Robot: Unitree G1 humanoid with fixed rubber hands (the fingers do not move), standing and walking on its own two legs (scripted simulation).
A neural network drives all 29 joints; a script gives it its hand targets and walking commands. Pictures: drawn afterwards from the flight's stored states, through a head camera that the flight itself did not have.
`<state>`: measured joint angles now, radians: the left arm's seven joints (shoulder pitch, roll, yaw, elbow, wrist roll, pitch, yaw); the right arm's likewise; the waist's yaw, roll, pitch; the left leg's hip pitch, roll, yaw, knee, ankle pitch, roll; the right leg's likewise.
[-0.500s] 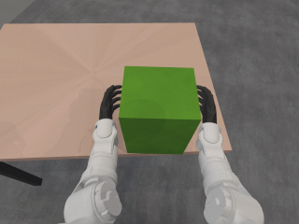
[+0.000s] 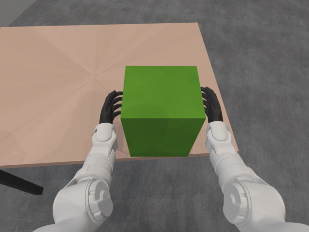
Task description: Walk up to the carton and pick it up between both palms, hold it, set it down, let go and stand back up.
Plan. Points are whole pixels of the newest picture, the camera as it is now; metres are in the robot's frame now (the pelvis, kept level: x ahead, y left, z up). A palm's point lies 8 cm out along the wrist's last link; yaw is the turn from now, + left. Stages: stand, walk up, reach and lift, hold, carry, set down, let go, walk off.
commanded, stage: set down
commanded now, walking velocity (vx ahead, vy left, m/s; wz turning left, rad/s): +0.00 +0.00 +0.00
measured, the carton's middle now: (160, 116) +0.43 +0.01 -0.02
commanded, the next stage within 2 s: none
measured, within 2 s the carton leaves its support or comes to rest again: neither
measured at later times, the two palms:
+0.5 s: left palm (70, 117) +0.40 +0.24 +0.03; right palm (225, 107) +0.43 -0.17 +0.04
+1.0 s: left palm (59, 81) +0.42 +0.24 +0.14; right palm (245, 76) +0.44 -0.19 +0.14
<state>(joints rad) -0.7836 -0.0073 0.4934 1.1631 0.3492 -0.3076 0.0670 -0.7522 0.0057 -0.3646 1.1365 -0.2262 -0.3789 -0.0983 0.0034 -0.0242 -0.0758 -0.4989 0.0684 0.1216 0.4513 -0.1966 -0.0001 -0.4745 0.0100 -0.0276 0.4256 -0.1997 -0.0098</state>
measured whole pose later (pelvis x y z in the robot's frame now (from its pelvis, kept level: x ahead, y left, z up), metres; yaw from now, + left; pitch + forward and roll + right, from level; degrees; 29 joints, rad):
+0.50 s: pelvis -0.03 +0.01 -0.03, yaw +2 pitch +24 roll -2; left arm -0.99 0.29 -0.13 1.42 -0.35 -0.32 0.06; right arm -0.98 -0.30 0.09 1.40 0.40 -0.30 -0.03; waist 0.02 0.00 -0.27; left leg -0.90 0.08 0.06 0.75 -0.26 0.00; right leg -0.83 0.00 -0.08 0.69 -0.27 -0.01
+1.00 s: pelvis -0.02 -0.01 +0.00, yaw +3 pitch +15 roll -1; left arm -1.03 0.37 -0.02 1.15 -0.31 0.06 0.03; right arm -1.00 -0.36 0.17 1.13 0.50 0.02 -0.10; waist 0.01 -0.02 -0.19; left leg -0.56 0.07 0.07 0.47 -0.17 -0.02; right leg -0.52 0.01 -0.08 0.45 -0.19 -0.03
